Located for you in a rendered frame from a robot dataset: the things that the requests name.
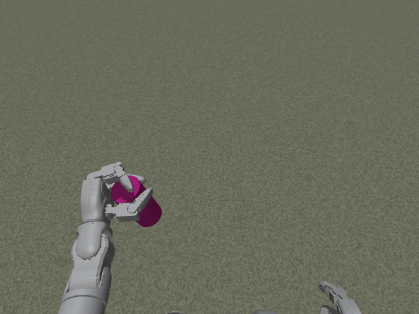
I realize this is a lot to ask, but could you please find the can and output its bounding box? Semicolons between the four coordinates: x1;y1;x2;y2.
111;175;162;227

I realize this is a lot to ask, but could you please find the left robot hand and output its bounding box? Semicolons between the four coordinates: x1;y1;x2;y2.
80;162;153;226

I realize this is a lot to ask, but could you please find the left robot arm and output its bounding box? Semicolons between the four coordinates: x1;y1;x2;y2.
58;221;115;314

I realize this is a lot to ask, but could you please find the right robot hand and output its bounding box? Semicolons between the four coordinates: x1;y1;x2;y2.
318;280;362;314

